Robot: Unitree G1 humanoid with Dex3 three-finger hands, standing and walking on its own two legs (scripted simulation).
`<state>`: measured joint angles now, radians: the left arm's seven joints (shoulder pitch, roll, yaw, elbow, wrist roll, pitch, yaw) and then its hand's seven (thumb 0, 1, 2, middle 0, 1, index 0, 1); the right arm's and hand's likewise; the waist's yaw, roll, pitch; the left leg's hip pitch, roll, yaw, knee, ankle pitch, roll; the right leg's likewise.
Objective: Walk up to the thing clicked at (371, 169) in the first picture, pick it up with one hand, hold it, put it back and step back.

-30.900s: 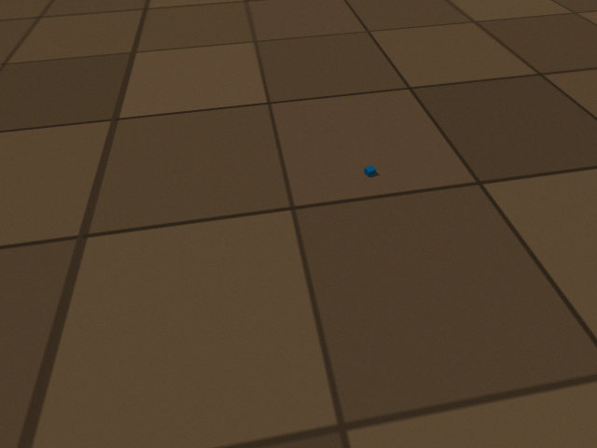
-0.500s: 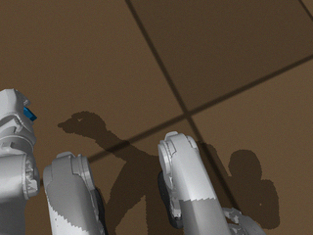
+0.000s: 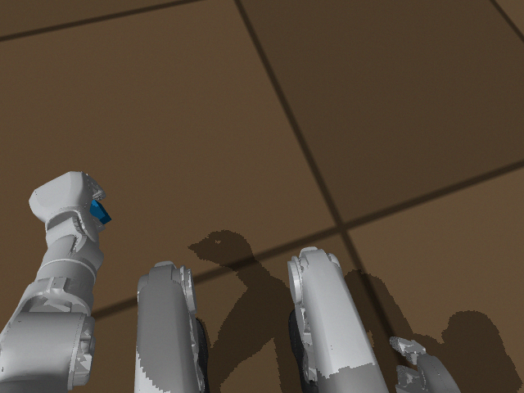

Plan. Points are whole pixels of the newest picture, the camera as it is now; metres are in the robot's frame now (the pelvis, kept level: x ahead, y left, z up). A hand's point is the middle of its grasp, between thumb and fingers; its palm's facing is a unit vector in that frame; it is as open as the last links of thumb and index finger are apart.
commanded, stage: lift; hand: left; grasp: from above
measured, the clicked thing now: (92, 216) +0.42 +0.29 -0.15
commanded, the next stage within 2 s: hold in 1.08 s
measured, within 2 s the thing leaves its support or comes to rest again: neither
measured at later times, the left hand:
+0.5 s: hand (3, 199) +0.36 +0.27 +0.10, palm faces -0.35 -0.24 -0.91, open 6.4 cm
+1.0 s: hand out of the picture +0.38 +0.25 +0.22, palm faces -0.38 -0.25 -0.89, open 6.4 cm
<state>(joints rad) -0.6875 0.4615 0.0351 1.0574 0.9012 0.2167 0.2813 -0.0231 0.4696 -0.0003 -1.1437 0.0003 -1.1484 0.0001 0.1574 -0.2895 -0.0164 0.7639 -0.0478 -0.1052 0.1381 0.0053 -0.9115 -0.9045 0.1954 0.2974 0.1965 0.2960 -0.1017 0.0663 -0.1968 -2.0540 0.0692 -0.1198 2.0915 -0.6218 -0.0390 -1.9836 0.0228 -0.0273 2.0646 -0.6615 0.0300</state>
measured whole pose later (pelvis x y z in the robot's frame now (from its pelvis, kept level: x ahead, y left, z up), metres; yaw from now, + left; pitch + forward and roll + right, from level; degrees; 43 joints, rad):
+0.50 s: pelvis +0.03 +0.00 +0.19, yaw +3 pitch +23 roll -3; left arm -0.42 0.35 -0.16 0.77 0.83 0.41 0.20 -0.02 0.50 0.01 -1.11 0.00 -1.12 -0.02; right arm 0.15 -0.23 0.00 0.76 0.04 -0.08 -0.06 0.01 -0.90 -0.90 0.20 0.30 0.20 0.30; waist -0.06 0.06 -0.19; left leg -1.33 0.08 -0.06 1.46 -0.53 -0.04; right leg -1.27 0.00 -0.03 1.44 -0.57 0.02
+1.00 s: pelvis +0.08 +0.00 +0.30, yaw +5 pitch +12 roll -1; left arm -0.40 0.28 -0.20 0.87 0.82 0.40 0.21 -0.02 0.50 0.00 -1.11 0.00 -1.12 -0.02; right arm 0.26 -0.25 0.00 0.79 0.04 -0.09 -0.07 0.01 -0.89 -0.90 0.20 0.30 0.20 0.30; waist -0.07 0.04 -0.10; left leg -0.73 0.06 0.00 0.90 -0.39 -0.03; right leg -0.68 -0.02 -0.01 0.89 -0.42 0.02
